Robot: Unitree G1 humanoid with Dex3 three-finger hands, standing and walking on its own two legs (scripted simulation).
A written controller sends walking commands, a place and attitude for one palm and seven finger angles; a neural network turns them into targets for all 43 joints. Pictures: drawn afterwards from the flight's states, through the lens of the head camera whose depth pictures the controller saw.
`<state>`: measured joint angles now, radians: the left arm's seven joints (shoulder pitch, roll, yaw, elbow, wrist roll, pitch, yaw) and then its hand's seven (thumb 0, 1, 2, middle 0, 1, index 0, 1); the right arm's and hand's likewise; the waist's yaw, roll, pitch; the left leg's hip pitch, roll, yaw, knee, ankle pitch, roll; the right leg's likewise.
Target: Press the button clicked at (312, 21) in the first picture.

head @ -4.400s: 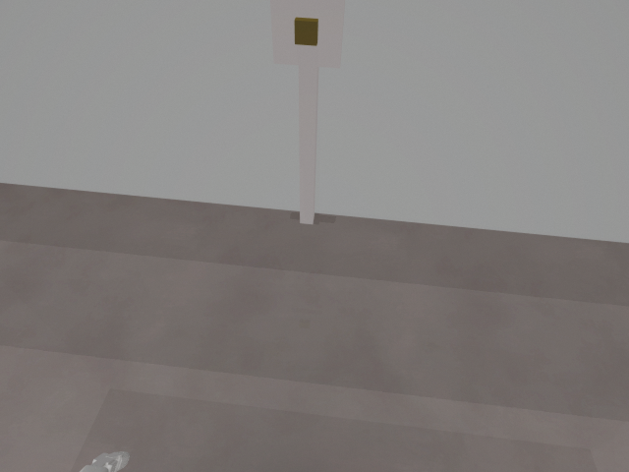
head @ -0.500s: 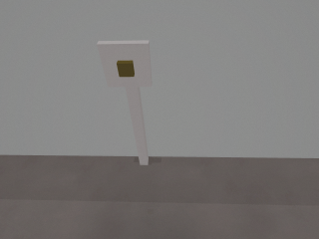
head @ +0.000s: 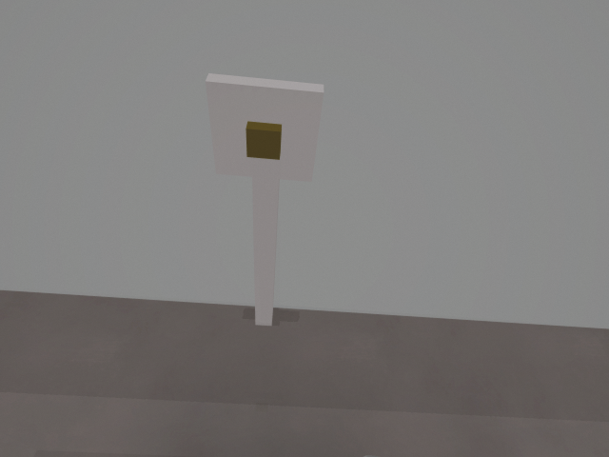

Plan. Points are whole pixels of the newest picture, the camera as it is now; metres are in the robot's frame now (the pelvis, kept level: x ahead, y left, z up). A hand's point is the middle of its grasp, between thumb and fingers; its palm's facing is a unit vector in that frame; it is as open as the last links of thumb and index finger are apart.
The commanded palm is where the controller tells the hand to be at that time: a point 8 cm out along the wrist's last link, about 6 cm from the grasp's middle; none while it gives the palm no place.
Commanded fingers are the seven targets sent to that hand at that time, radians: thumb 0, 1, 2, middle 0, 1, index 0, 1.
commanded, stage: take the last steps up to it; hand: left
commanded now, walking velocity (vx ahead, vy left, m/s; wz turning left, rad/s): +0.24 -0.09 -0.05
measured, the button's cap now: (264, 139) +0.65 +0.13 +0.06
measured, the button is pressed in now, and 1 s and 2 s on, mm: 0 0 0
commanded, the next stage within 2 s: come to a stop and stand still in 0.26 s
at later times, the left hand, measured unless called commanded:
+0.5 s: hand (244, 392) +0.26 +0.11 -0.18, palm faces +0.02 -0.98 -0.19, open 7.2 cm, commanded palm none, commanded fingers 0.00 0.90 0.90 -0.20 -0.30 -0.20 -0.30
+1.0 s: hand out of the picture +0.12 +0.18 -0.19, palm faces +0.07 -0.98 -0.19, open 7.4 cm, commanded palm none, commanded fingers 0.00 0.90 0.90 -0.20 -0.30 -0.20 -0.30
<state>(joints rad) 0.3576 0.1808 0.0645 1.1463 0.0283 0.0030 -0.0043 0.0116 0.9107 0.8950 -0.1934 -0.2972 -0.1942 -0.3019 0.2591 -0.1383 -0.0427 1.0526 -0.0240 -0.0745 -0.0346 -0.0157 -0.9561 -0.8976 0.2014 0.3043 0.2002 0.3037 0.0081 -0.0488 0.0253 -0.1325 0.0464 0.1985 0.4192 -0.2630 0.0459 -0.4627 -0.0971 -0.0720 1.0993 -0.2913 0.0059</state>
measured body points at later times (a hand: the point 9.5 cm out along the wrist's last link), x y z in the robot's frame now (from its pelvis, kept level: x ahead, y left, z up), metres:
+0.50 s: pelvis +0.15 -0.06 -0.02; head +0.18 -0.07 +0.43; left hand +0.25 +0.16 -0.16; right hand +0.08 -0.27 -0.18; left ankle +0.07 +0.07 -0.69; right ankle +0.21 -0.16 -0.74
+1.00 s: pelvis +0.12 -0.01 +0.00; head +0.14 +0.02 +0.45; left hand +0.12 +0.23 -0.17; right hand +0.21 -0.24 -0.14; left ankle +0.18 +0.07 -0.74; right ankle +0.07 -0.17 -0.69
